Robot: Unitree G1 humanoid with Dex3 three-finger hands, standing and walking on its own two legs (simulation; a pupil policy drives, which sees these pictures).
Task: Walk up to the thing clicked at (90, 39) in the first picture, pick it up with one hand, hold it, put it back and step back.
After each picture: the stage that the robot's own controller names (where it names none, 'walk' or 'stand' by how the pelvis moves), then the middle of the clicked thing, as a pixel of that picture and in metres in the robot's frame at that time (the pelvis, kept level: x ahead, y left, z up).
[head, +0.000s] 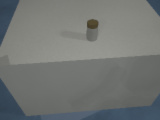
stand; (92, 30) +0.80 -0.03 -0.07
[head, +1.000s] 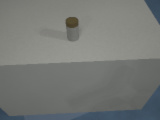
rise first; (72, 29) +0.72 +0.11 -0.04
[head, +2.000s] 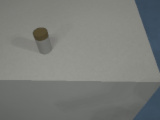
rise first; (43, 41) +0.60 +0.23 -0.04
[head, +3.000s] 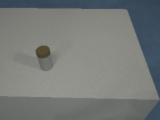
stand; (44, 58) +0.57 +0.22 -0.07
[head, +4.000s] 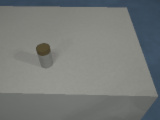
stand; (45, 56) +0.58 +0.22 -0.07
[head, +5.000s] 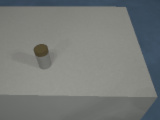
stand; (43, 57) +0.57 +0.23 -0.07
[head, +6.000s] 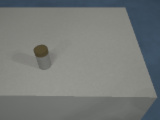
stand; (43, 57) +0.57 +0.23 -0.07
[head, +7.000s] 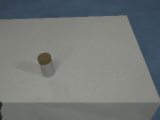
rise first; (46, 65) +0.56 +0.24 -0.07
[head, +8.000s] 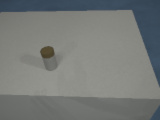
go down; (49, 58) +0.57 +0.23 -0.07
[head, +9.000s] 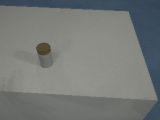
go down; (45, 55) +0.58 +0.22 -0.06
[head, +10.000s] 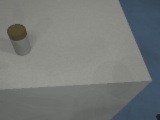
go down; (20, 40) +0.56 +0.23 -0.01
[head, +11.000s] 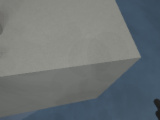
close in; out of the picture +0.57 +0.25 +0.02
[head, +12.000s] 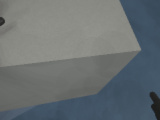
close; out of the picture +0.60 +0.24 +0.04
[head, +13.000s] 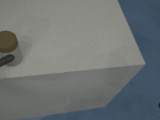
lift; (9, 49) +0.47 +0.21 +0.03
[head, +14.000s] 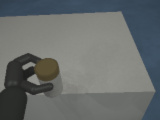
lift; (50, 78) +0.32 +0.12 +0.13
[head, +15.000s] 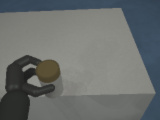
hold; (50, 79) +0.32 +0.12 +0.11
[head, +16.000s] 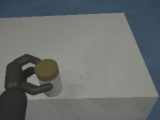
hold; (49, 78) +0.33 +0.13 +0.12
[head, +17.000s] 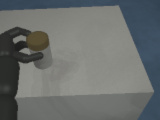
crouch; (40, 51) +0.42 +0.15 +0.14
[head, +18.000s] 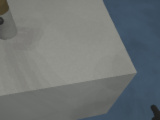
lower; (1, 18) +0.53 +0.19 +0.14
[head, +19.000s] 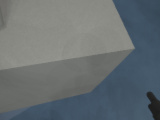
lower; out of the picture +0.59 +0.20 +0.05
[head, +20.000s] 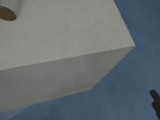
lower; (10, 0) +0.63 +0.13 +0.02
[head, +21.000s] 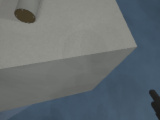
lower; (29, 3) +0.62 +0.08 +0.02
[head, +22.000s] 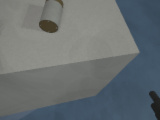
loosen; (51, 14) +0.60 +0.02 +0.02
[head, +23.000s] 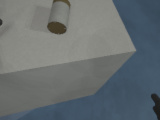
open; (59, 15) +0.58 -0.02 +0.02
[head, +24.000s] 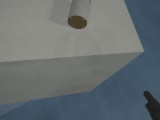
sink last; (79, 10) +0.59 -0.05 +0.02
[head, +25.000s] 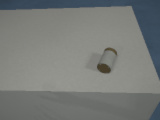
sink last; (107, 60) +0.56 -0.06 -0.04
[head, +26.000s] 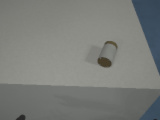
stand; (107, 53) +0.56 -0.08 -0.04
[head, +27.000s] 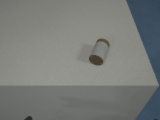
stand; (99, 51) +0.57 -0.05 -0.03
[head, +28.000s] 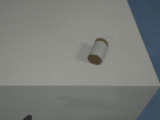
stand; (98, 51) +0.57 -0.04 -0.03
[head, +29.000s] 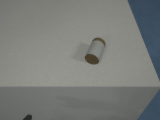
stand; (95, 50) +0.57 -0.02 -0.03
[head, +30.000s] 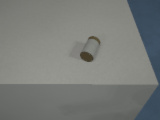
stand; (90, 48) +0.59 -0.01 -0.04
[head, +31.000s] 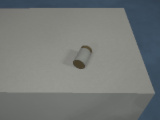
walk; (82, 56) +0.61 +0.03 -0.09
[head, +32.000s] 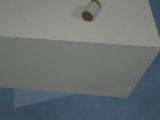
walk; (91, 10) +0.81 -0.02 -0.06
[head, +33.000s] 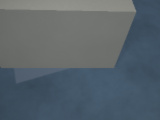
walk; out of the picture +1.11 +0.05 -0.08
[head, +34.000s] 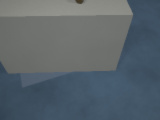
stand; out of the picture +1.17 +0.06 -0.09
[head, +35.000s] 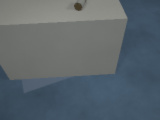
stand; (80, 3) +1.19 +0.05 -0.10
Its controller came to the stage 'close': yes
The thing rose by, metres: 0.21
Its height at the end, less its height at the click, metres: -0.02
